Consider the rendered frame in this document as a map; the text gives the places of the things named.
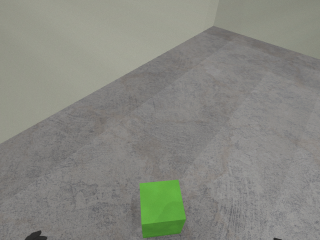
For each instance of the left robot hand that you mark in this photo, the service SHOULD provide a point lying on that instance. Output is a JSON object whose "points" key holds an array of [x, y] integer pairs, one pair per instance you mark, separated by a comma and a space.
{"points": [[36, 236]]}

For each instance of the carton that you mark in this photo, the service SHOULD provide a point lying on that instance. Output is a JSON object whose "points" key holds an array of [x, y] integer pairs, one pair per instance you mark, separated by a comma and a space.
{"points": [[162, 209]]}

